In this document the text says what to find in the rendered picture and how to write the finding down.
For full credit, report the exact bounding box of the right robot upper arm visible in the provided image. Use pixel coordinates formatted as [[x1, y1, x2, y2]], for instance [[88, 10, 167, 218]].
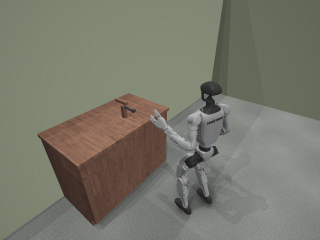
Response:
[[217, 103, 231, 134]]

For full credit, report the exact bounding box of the counter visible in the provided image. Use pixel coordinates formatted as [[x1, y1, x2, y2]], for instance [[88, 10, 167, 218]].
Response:
[[37, 93, 169, 226]]

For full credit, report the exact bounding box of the tap lever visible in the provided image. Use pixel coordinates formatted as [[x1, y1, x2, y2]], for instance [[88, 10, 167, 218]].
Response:
[[124, 106, 136, 113]]

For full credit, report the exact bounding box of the left robot shin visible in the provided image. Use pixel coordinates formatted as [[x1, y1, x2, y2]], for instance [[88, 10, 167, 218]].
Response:
[[176, 177, 189, 208]]

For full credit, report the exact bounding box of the left robot upper arm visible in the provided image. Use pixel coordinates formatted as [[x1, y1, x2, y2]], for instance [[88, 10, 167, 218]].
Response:
[[186, 112, 201, 152]]

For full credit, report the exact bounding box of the robot left forearm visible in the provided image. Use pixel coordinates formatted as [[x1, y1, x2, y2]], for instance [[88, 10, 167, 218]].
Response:
[[163, 125, 192, 151]]

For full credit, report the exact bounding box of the humanoid robot torso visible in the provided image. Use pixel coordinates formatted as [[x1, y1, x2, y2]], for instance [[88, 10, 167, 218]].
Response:
[[194, 103, 224, 163]]

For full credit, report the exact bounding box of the left robot hand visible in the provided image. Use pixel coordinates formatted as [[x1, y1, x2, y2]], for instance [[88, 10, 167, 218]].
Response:
[[150, 109, 168, 130]]

